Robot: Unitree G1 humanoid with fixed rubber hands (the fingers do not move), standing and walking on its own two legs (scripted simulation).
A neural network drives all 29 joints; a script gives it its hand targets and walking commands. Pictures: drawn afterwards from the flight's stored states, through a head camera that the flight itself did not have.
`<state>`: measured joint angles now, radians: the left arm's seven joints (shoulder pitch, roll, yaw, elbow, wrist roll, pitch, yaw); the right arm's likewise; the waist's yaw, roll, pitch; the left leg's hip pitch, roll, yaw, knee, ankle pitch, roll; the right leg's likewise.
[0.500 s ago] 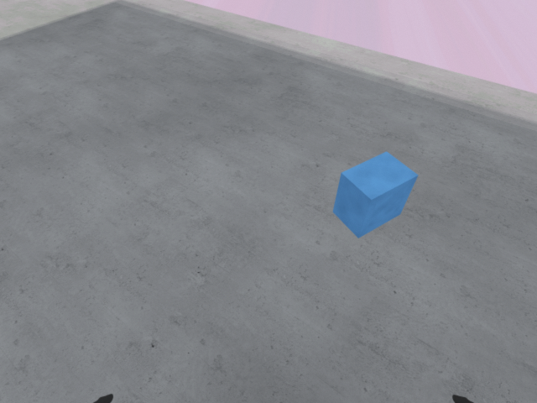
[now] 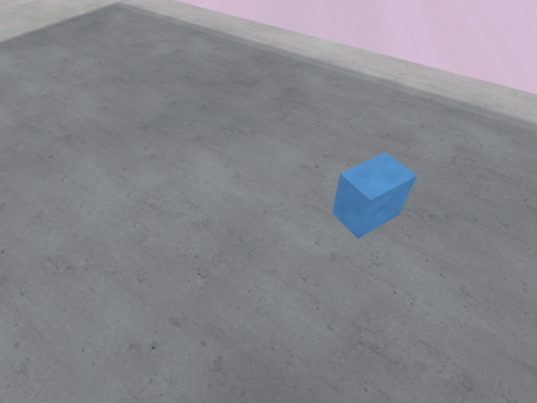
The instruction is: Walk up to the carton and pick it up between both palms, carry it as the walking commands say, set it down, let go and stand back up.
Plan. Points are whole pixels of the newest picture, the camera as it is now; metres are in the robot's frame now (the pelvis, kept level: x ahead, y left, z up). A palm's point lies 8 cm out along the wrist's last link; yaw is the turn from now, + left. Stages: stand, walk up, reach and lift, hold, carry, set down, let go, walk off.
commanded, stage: stand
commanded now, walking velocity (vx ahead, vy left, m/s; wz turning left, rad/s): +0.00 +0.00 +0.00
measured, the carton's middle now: (371, 195) +1.08 -0.47 -0.65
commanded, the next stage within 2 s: walk up in 0.74 s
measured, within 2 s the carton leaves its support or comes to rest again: neither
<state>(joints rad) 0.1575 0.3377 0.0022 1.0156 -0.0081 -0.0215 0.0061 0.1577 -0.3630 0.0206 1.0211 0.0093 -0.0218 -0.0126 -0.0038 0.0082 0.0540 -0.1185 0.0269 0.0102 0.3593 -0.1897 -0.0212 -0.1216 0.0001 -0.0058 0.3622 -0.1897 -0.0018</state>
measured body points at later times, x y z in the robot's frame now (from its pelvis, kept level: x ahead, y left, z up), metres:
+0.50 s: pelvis +0.01 +0.00 +0.00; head +0.01 +0.00 +0.45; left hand +0.09 +0.30 -0.13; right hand +0.08 -0.31 -0.12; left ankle +0.01 +0.13 -0.75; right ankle +0.01 -0.12 -0.75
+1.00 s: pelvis +0.01 +0.00 +0.00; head +0.02 +0.00 +0.45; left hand +0.08 +0.30 -0.13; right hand +0.06 -0.30 -0.13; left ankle +0.01 +0.13 -0.75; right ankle -0.01 -0.12 -0.72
